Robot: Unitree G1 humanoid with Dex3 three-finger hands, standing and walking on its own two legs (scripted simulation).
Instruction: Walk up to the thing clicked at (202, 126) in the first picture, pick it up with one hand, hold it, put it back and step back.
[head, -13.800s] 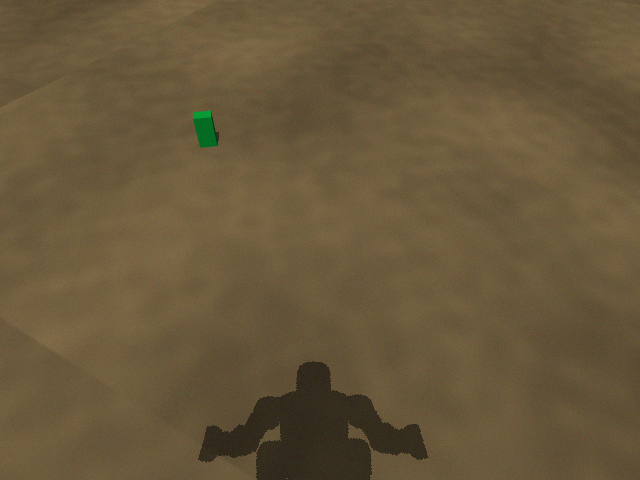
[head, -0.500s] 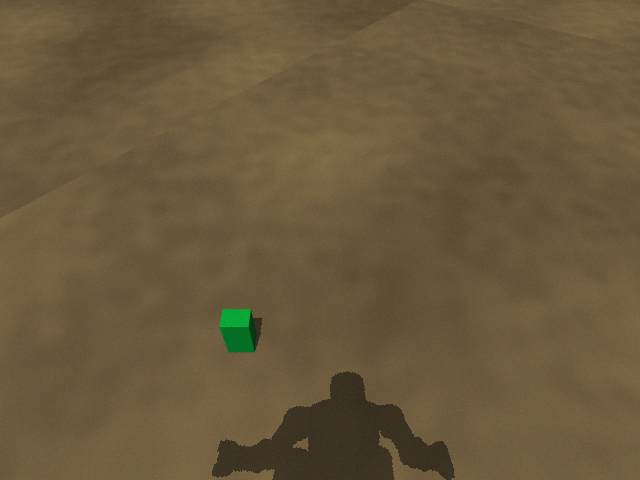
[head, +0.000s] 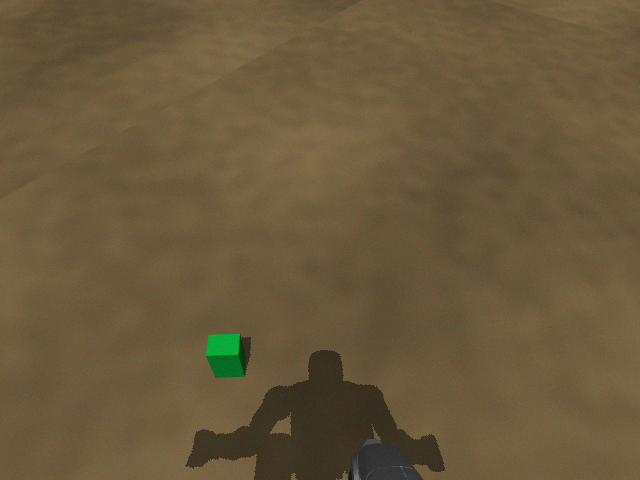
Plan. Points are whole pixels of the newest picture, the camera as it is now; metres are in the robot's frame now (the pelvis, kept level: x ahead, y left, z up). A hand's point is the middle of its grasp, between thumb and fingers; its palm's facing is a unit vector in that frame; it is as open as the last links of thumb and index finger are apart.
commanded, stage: walk up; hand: left
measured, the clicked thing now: (227, 356) +0.55 +0.22 -0.68
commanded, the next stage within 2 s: none
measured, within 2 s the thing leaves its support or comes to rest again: neither
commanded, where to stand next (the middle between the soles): +0.20 -0.02 m, yaw +0 degrees
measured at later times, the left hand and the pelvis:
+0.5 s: hand (157, 420) +0.23 +0.23 -0.16, palm faces -0.04 -0.93 -0.36, open 7.4 cm; pelvis +0.16 -0.03 -0.02, yaw -1 degrees
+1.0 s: hand (151, 453) +0.19 +0.22 -0.14, palm faces -0.03 -0.89 -0.45, open 7.4 cm; pelvis +0.13 -0.05 -0.01, yaw -1 degrees
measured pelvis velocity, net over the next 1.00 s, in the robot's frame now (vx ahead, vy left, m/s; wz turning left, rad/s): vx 0.13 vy -0.05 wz -0.01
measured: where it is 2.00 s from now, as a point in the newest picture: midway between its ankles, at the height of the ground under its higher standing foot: outside the picture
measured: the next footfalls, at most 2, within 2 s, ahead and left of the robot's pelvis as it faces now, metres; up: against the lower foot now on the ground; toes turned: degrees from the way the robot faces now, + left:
right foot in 0.10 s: +0.19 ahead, -0.15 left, +0.00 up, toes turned -4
left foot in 0.50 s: +0.27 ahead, +0.09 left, +0.00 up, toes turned +0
